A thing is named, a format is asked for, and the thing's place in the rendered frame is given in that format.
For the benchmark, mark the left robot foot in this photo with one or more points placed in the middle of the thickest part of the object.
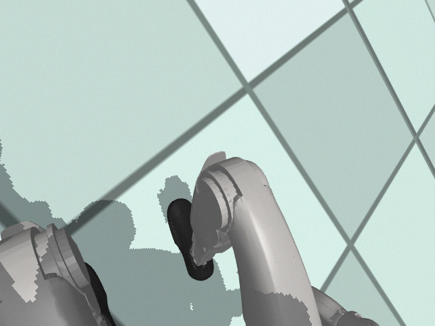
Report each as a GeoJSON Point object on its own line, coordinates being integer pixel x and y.
{"type": "Point", "coordinates": [100, 295]}

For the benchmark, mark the right robot hand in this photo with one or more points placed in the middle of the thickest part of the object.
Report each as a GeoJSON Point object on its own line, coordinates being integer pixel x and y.
{"type": "Point", "coordinates": [330, 311]}

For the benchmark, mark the right robot foot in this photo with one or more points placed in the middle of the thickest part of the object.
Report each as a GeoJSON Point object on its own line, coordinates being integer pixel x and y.
{"type": "Point", "coordinates": [178, 215]}

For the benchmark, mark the right robot arm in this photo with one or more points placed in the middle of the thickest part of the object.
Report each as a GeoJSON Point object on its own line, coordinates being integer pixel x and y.
{"type": "Point", "coordinates": [352, 318]}

